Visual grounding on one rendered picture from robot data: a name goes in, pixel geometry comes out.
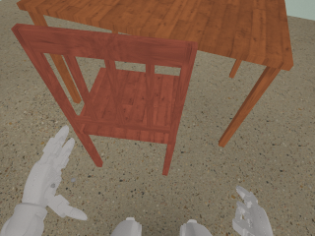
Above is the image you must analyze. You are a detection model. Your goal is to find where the table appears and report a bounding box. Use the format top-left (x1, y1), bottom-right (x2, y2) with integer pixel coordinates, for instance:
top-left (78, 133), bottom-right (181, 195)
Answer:
top-left (17, 0), bottom-right (294, 148)

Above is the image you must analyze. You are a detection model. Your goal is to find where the robot right shin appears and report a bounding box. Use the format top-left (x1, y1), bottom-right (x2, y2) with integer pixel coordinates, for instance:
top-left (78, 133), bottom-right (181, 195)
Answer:
top-left (187, 219), bottom-right (197, 223)

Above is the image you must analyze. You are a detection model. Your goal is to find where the robot left forearm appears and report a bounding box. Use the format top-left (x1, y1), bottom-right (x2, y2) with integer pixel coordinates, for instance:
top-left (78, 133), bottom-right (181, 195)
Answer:
top-left (0, 203), bottom-right (48, 236)

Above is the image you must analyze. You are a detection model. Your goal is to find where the right robot thigh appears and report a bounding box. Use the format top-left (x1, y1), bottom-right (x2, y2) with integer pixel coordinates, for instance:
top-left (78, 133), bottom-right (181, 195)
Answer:
top-left (179, 222), bottom-right (213, 236)

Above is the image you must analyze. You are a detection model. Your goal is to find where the robot right hand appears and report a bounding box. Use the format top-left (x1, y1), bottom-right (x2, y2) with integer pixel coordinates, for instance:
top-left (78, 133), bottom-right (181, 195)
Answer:
top-left (232, 185), bottom-right (274, 236)

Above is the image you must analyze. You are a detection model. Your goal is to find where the robot left hand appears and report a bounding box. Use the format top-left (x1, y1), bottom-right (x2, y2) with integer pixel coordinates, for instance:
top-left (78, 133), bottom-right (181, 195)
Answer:
top-left (22, 125), bottom-right (88, 221)

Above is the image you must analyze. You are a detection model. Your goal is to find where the chair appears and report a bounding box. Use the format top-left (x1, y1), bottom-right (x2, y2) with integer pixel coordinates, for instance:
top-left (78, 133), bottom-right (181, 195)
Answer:
top-left (11, 23), bottom-right (198, 176)

